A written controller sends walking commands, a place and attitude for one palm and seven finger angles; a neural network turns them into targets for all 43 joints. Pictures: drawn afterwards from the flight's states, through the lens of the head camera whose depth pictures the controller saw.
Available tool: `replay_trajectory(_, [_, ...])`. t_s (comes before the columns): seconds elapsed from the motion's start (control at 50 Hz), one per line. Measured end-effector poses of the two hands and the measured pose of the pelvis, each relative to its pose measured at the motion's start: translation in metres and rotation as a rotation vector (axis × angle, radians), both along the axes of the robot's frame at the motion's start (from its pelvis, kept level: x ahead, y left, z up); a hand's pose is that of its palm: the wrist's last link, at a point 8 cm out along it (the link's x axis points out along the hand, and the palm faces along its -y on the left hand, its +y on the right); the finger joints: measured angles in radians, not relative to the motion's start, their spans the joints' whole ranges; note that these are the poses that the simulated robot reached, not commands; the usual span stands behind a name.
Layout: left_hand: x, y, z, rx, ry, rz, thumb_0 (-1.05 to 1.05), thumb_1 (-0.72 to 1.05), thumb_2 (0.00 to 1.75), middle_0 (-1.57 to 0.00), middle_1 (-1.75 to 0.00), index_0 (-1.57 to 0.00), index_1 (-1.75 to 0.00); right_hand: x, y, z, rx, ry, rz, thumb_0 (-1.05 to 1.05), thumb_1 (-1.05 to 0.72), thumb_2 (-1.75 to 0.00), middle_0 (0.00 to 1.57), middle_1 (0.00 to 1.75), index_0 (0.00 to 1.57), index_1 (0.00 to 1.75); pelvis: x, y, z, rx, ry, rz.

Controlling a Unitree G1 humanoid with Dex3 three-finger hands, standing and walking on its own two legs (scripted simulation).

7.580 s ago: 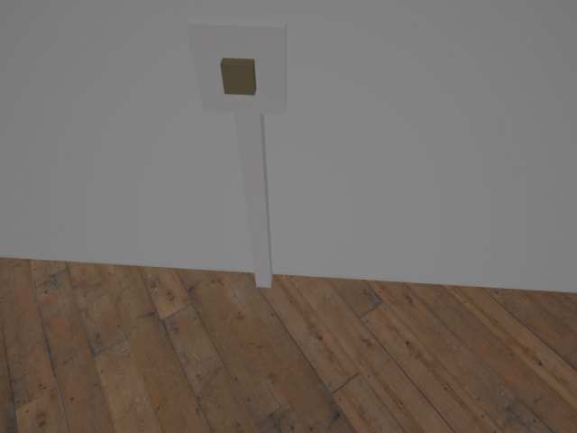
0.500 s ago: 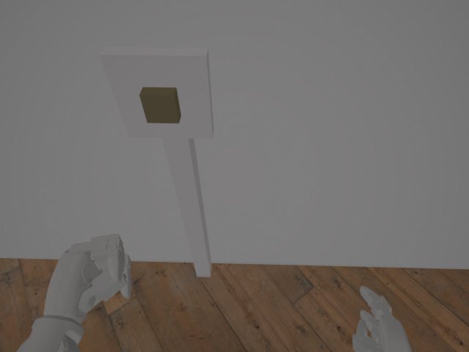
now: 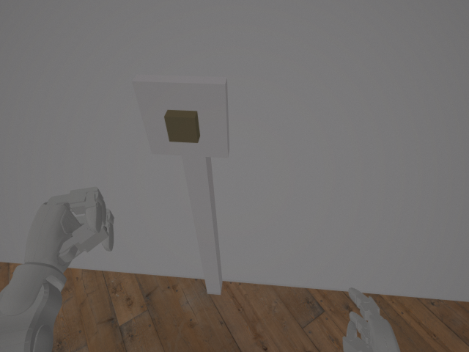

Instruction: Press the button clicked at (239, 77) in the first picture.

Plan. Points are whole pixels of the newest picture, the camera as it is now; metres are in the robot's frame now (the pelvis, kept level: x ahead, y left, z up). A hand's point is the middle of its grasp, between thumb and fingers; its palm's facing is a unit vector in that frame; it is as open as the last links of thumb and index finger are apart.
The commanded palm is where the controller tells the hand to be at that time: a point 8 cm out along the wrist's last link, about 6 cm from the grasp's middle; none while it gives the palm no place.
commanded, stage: raise the hand and make a fist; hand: left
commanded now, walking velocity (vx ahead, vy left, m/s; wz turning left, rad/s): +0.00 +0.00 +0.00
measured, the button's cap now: (183, 125) +0.50 +0.16 +0.15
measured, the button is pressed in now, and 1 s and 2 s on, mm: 0 0 0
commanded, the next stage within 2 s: aim a knuckle at the button in 0.36 s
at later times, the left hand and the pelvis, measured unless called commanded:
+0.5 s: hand (117, 245) +0.22 +0.20 +0.13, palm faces +0.05 -1.00 -0.07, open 3.1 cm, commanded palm +0.20 +0.24 +0.14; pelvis -0.01 -0.01 +0.00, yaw +0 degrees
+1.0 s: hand (155, 202) +0.31 +0.17 +0.12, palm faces +0.03 -1.00 -0.02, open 3.1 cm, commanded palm +0.28 +0.21 +0.13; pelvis +0.01 -0.01 +0.00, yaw -1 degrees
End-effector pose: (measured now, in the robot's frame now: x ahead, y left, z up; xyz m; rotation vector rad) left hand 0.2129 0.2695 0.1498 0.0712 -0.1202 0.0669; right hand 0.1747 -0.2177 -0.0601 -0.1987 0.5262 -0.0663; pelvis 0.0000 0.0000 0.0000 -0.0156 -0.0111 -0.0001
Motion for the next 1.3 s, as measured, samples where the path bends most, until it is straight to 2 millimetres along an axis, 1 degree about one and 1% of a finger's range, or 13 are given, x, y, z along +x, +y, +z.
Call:
replay_trajectory(0.04, [0.002, -0.003, 0.0, -0.005, 0.02, -0.025, 0.02, 0.9, 0.9, -1.3, -1.5, -1.3, -1.5, -0.003, -0.003, 0.001, 0.001, -0.003, -0.012, 0.02, -0.9, -0.9, 0.21, 0.3, 0.2, 0.3, -0.001, 0.0, 0.001, 0.002, -0.003, -0.002])
replay_trajectory(0.08, [0.002, -0.007, -0.006, -0.019, 0.061, -0.047, 0.01, 0.9, 0.9, -1.3, -1.5, -1.3, -1.5, -0.005, -0.007, 0.002, 0.004, -0.007, -0.026, 0.02, -0.9, -0.9, 0.21, 0.3, 0.2, 0.3, -0.002, -0.001, 0.002, 0.003, -0.004, -0.006])
replay_trajectory(0.14, [-0.002, -0.012, -0.017, -0.035, 0.119, -0.052, 0.01, 0.9, 0.9, -1.3, -1.5, -1.3, -1.5, -0.009, -0.011, 0.004, 0.002, -0.011, -0.041, 0.02, -0.9, -0.9, 0.21, 0.3, 0.2, 0.3, -0.005, -0.003, 0.002, 0.007, -0.007, -0.012])
replay_trajectory(0.18, [-0.006, -0.013, -0.021, -0.034, 0.127, -0.034, 0.01, 0.9, 0.9, -1.3, -1.5, -1.3, -1.5, -0.011, -0.014, 0.005, -0.003, -0.012, -0.043, 0.02, -0.9, -0.9, 0.21, 0.3, 0.2, 0.3, -0.006, -0.004, 0.003, 0.008, -0.01, -0.014])
replay_trajectory(0.26, [-0.013, -0.013, -0.014, -0.019, 0.068, 0.013, 0.02, 0.9, 0.9, -1.3, -1.5, -1.3, -1.5, -0.014, -0.015, 0.005, -0.009, -0.016, -0.032, 0.02, -0.91, -0.9, 0.21, 0.3, 0.2, 0.3, -0.008, -0.007, 0.003, 0.008, -0.018, -0.011])
replay_trajectory(0.34, [-0.015, -0.014, -0.006, -0.008, 0.022, 0.018, 0.02, 0.9, 0.9, -1.3, -1.5, -1.3, -1.5, -0.015, -0.015, 0.003, -0.004, -0.015, -0.02, 0.02, -0.91, -0.9, 0.21, 0.3, 0.2, 0.3, -0.01, -0.009, 0.003, 0.007, -0.025, -0.005])
replay_trajectory(0.54, [-0.01, -0.022, -0.014, -0.012, 0.084, -0.011, 0.02, 0.9, 0.9, -1.3, -1.5, -1.3, -1.5, -0.014, -0.015, 0.0, 0.017, -0.026, -0.028, 0.02, -0.9, -0.9, 0.21, 0.3, 0.2, 0.3, -0.011, -0.012, 0.004, 0.011, -0.024, -0.006])
replay_trajectory(0.62, [0.001, -0.024, -0.012, -0.029, 0.05, 0.003, 0.02, 0.9, 0.9, -1.3, -1.5, -1.3, -1.5, -0.013, -0.016, -0.002, 0.007, -0.015, -0.021, 0.02, -0.9, -0.9, 0.21, 0.3, 0.2, 0.3, -0.011, -0.013, 0.003, 0.011, -0.023, 0.0])
replay_trajectory(0.72, [0.027, -0.032, -0.016, -0.027, 0.061, -0.026, 0.02, 0.9, 0.9, -1.3, -1.5, -1.3, -1.5, -0.014, -0.021, -0.004, -0.001, 0.004, -0.035, 0.02, -0.9, -0.9, 0.21, 0.3, 0.2, 0.3, -0.01, -0.015, 0.003, 0.013, -0.012, -0.003])
replay_trajectory(0.84, [0.054, -0.043, -0.022, -0.037, 0.091, -0.053, 0.02, 0.9, 0.9, -1.3, -1.5, -1.3, -1.5, -0.016, -0.027, -0.007, 0.0, 0.029, -0.069, 0.02, -0.9, -0.9, 0.21, 0.3, 0.2, 0.3, -0.003, -0.014, 0.003, 0.018, 0.006, -0.018])
replay_trajectory(1.0, [0.076, -0.047, -0.025, -0.052, 0.085, -0.033, 0.02, 0.9, 0.9, -1.3, -1.5, -1.3, -1.5, -0.017, -0.03, -0.012, -0.002, 0.08, -0.083, 0.02, -0.91, -0.9, 0.21, 0.3, 0.2, 0.3, 0.006, -0.012, 0.003, 0.021, 0.022, -0.024])
replay_trajectory(1.16, [0.093, -0.06, -0.033, -0.055, 0.106, -0.049, 0.02, 0.9, 0.9, -1.3, -1.5, -1.3, -1.5, -0.016, -0.027, -0.016, 0.001, 0.118, -0.089, 0.02, -0.91, -0.9, 0.21, 0.3, 0.2, 0.3, 0.009, -0.009, 0.002, 0.021, 0.034, -0.025])
replay_trajectory(1.3, [0.113, -0.068, -0.03, -0.059, 0.086, -0.047, 0.02, 0.9, 0.9, -1.3, -1.5, -1.3, -1.5, -0.02, -0.024, -0.021, 0.007, 0.154, -0.093, 0.02, -0.91, -0.9, 0.21, 0.3, 0.2, 0.3, 0.008, -0.008, 0.002, 0.02, 0.042, -0.027])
